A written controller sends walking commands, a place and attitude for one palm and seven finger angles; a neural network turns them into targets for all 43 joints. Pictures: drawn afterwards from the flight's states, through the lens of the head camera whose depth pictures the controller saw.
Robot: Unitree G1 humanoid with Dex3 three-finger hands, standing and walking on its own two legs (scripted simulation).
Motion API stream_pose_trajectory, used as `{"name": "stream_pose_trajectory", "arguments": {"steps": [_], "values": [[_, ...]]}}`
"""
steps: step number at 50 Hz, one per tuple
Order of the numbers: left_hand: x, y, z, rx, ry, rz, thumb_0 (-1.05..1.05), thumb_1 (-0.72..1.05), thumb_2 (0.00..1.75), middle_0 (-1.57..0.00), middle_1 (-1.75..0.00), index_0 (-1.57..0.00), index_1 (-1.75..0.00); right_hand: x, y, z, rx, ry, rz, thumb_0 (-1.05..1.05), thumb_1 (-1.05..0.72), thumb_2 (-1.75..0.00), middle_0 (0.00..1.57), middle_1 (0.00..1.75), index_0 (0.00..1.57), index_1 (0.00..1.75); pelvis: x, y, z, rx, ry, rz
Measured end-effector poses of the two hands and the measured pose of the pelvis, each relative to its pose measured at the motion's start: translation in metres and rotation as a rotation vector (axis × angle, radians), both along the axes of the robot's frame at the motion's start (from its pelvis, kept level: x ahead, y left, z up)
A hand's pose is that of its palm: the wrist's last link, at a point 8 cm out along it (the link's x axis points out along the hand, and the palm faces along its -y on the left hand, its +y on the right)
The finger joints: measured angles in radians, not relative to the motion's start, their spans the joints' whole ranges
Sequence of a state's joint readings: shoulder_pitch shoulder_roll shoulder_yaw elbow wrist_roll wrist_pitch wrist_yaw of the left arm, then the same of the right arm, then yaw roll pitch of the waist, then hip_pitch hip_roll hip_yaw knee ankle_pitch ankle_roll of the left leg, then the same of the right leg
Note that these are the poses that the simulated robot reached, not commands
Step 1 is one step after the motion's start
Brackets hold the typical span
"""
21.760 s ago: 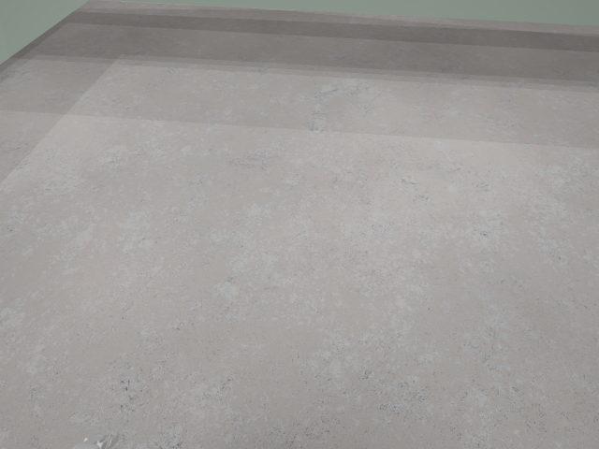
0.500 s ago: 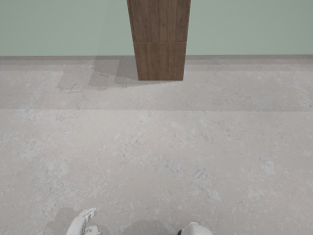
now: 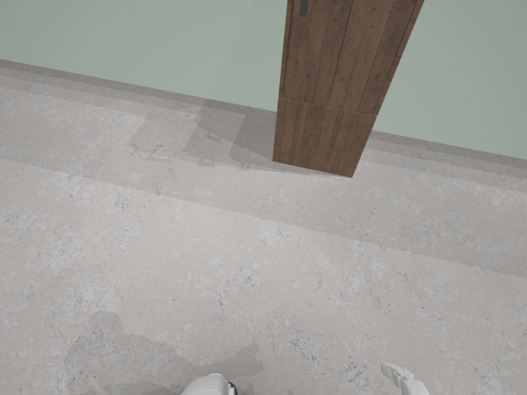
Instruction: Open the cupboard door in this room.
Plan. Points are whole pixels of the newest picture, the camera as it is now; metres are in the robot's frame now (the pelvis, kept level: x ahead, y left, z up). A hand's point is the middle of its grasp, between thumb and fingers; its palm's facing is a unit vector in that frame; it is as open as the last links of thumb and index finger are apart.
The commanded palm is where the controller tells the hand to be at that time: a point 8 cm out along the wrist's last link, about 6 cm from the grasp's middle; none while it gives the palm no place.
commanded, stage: turn or walk to find it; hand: left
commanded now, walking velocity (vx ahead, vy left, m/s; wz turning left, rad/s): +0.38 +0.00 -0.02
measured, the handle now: out of the picture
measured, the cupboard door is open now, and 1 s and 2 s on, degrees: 0 0 0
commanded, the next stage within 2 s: stand and wait in 0.06 s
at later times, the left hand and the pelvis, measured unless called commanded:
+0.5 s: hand (203, 306) +0.27 +0.15 -0.15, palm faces -0.03 -0.97 -0.22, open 7.4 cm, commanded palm none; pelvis +0.17 -0.02 +0.01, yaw +0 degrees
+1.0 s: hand (182, 359) +0.18 +0.17 -0.16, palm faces +0.06 -0.98 -0.17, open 7.4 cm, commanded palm none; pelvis +0.21 +0.00 +0.02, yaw +0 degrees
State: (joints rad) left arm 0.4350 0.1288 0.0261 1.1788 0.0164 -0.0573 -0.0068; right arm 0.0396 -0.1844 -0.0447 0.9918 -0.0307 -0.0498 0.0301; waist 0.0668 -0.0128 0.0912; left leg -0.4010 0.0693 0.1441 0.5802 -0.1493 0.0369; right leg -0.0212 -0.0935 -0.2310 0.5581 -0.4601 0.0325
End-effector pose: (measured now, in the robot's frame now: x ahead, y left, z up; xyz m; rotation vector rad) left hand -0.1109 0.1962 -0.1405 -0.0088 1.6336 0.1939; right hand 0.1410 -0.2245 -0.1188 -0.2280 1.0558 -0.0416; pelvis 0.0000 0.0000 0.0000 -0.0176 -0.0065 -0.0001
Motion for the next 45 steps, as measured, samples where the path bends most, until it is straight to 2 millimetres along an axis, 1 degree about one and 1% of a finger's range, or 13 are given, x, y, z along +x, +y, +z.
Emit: {"name": "stream_pose_trajectory", "arguments": {"steps": [2, 4, 6, 8, 12, 17, 21, 24, 28, 34, 36, 40, 45], "values": [[0.021, 0.009, -0.003, -0.009, 0.012, -0.011, 0.01, 0.9, 0.9, -0.2, -0.3, -0.2, -0.3, 0.014, 0.01, 0.0, 0.003, -0.021, -0.012, 0.01, -0.91, -0.89, 0.2, 0.29, 0.2, 0.3, 0.016, 0.008, -0.001, 0.003, -0.011, -0.008], [0.054, 0.02, -0.001, -0.002, -0.02, -0.033, 0.01, 0.9, 0.9, -0.2, -0.3, -0.2, -0.3, 0.015, 0.016, 0.002, 0.01, -0.006, -0.045, 0.01, -0.91, -0.89, 0.2, 0.29, 0.2, 0.3, 0.032, 0.013, 0.004, 0.001, -0.017, -0.018], [0.097, 0.032, 0.001, 0.016, -0.081, -0.061, 0.01, 0.9, 0.9, -0.2, -0.3, -0.2, -0.3, 0.008, 0.02, 0.003, 0.014, 0.038, -0.078, 0.01, -0.91, -0.89, 0.2, 0.29, 0.2, 0.3, 0.048, 0.016, 0.01, 0.003, -0.02, -0.018], [0.144, 0.042, 0.005, 0.039, -0.159, -0.089, 0.01, 0.9, 0.9, -0.2, -0.3, -0.2, -0.3, 0.004, 0.011, 0.009, -0.011, 0.048, -0.154, -0.02, -0.95, -0.89, 0.2, 0.3, 0.21, 0.3, 0.063, 0.018, 0.016, 0.009, -0.017, -0.016], [0.234, 0.053, 0.014, 0.085, -0.315, -0.125, 0.01, 0.91, 0.9, -0.19, -0.3, -0.19, -0.3, -0.009, -0.003, 0.01, -0.043, 0.157, -0.18, -0.03, -0.96, -0.89, 0.2, 0.3, 0.21, 0.3, 0.092, 0.015, 0.021, 0.02, -0.008, -0.012], [0.321, 0.044, 0.024, 0.115, -0.438, -0.179, 0.01, 0.91, 0.9, -0.19, -0.3, -0.19, -0.3, -0.024, -0.01, -0.001, -0.021, 0.293, -0.215, -0.01, -0.94, -0.89, 0.2, 0.29, 0.2, 0.3, 0.126, 0.003, 0.019, 0.032, -0.01, -0.009], [0.367, 0.024, 0.021, 0.133, -0.482, -0.228, 0.0, 0.91, 0.9, -0.19, -0.3, -0.19, -0.3, -0.024, -0.014, -0.022, 0.027, 0.368, -0.247, 0.0, -0.93, -0.89, 0.2, 0.29, 0.2, 0.3, 0.155, -0.015, 0.006, 0.05, -0.02, -0.012], [0.379, 0.007, 0.021, 0.127, -0.48, -0.24, 0.0, 0.91, 0.9, -0.19, -0.3, -0.19, -0.3, -0.015, -0.016, -0.032, 0.056, 0.403, -0.258, 0.01, -0.92, -0.89, 0.2, 0.29, 0.2, 0.3, 0.168, -0.022, 0.004, 0.029, -0.024, -0.005], [0.374, -0.006, 0.023, 0.11, -0.441, -0.205, 0.0, 0.91, 0.9, -0.2, -0.3, -0.2, -0.3, 0.007, -0.014, -0.029, 0.072, 0.397, -0.235, 0.01, -0.92, -0.89, 0.2, 0.29, 0.2, 0.29, 0.176, -0.027, 0.01, 0.028, -0.023, 0.009], [0.363, 0.006, 0.02, 0.119, -0.406, -0.151, -0.01, 0.93, 0.9, -0.2, -0.3, -0.2, -0.3, 0.04, -0.007, -0.023, 0.06, 0.344, -0.181, 0.01, -0.92, -0.89, 0.2, 0.29, 0.2, 0.3, 0.183, -0.022, 0.013, 0.009, -0.017, 0.018], [0.357, 0.011, 0.014, 0.11, -0.384, -0.132, -0.01, 0.93, 0.9, -0.2, -0.3, -0.2, -0.3, 0.044, -0.007, -0.023, 0.043, 0.33, -0.179, 0.02, -0.93, -0.89, 0.2, 0.29, 0.2, 0.3, 0.186, -0.018, 0.01, -0.003, -0.02, 0.018], [0.34, 0.021, 0.012, 0.104, -0.325, -0.108, -0.01, 0.93, 0.9, -0.2, -0.3, -0.2, -0.3, 0.049, -0.002, -0.012, 0.027, 0.325, -0.178, 0.02, -0.93, -0.89, 0.2, 0.29, 0.2, 0.3, 0.194, -0.013, 0.016, 0.011, -0.023, 0.008], [0.313, 0.024, 0.013, 0.09, -0.244, -0.095, 0.0, 0.92, 0.9, -0.2, -0.3, -0.2, -0.3, 0.056, 0.003, -0.006, 0.019, 0.331, -0.169, 0.02, -0.93, -0.89, 0.2, 0.29, 0.2, 0.3, 0.202, -0.007, 0.021, 0.018, -0.017, 0.006]]}}
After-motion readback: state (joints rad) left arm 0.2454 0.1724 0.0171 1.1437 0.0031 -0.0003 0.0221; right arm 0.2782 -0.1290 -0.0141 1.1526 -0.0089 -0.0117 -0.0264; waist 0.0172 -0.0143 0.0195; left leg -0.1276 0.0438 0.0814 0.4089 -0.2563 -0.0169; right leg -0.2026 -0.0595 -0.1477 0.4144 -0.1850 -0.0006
